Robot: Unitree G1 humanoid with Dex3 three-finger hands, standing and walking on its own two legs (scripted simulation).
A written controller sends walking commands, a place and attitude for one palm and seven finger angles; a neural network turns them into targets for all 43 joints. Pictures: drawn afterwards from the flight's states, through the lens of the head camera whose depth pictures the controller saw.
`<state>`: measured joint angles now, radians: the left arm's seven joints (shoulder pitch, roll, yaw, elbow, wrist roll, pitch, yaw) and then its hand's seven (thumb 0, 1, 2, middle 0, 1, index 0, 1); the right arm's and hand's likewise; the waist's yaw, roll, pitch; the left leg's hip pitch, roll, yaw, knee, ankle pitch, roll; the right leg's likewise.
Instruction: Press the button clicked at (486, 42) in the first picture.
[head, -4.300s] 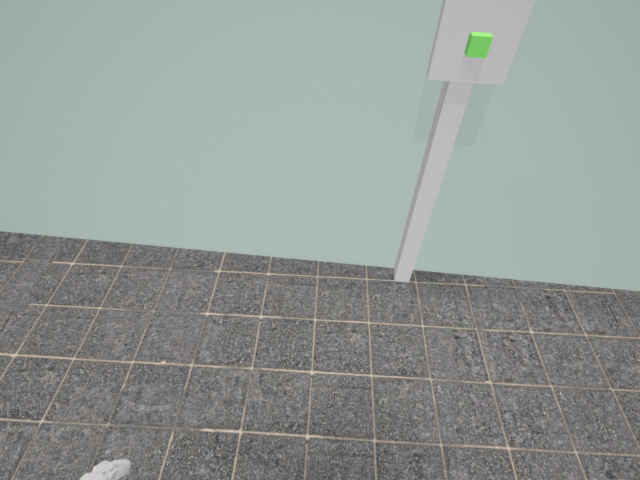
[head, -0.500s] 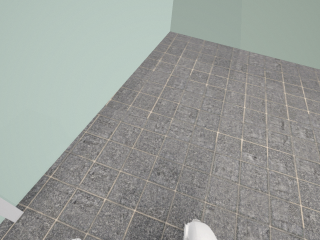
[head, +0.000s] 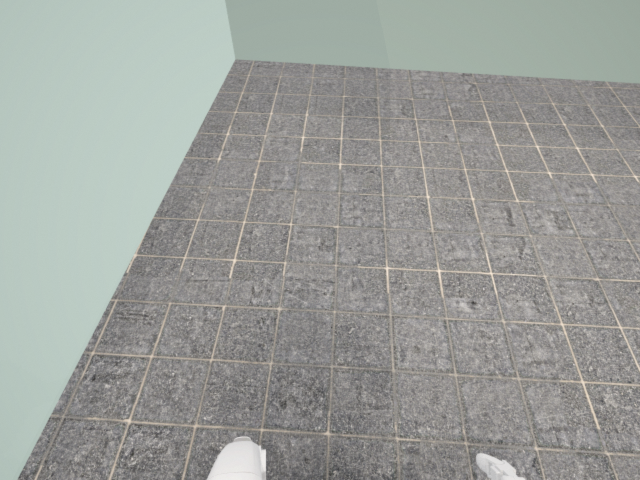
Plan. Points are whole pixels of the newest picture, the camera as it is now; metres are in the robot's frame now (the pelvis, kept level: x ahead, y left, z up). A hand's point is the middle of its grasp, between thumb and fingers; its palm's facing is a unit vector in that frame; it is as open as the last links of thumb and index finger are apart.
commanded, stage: turn to face it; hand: left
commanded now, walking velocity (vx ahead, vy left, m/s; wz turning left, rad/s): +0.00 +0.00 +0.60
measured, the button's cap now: out of the picture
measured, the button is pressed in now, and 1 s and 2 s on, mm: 0 0 0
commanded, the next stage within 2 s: none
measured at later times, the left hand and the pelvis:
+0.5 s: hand (141, 479) +0.14 +0.27 -0.17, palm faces +0.16 -0.97 -0.18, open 7.4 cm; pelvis +0.08 +0.07 +0.01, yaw +8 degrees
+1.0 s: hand out of the picture +0.05 +0.21 -0.14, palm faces +0.45 -0.85 -0.27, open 7.4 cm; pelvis +0.06 +0.00 +0.01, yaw +28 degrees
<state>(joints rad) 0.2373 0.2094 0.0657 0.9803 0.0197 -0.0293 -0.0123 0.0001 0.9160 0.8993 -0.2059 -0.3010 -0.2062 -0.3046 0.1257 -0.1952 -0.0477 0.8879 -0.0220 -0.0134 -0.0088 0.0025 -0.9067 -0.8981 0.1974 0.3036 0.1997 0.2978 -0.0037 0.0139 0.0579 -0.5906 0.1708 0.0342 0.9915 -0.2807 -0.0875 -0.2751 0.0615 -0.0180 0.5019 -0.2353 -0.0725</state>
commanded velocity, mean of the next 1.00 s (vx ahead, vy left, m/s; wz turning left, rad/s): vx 0.00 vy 0.00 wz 0.60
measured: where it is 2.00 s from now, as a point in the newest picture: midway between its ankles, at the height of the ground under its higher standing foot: outside the picture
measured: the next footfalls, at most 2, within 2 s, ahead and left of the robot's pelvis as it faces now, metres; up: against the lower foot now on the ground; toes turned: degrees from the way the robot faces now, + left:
left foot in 0.14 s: +0.16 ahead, +0.15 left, +0.00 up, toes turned +7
right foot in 0.72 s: +0.13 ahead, -0.08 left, +0.00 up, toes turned +15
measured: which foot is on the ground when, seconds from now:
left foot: up 0.00-0.12, down 0.14-0.72, up 0.74-1.00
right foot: down 0.00-0.16, up 0.18-0.70, down 0.72-1.00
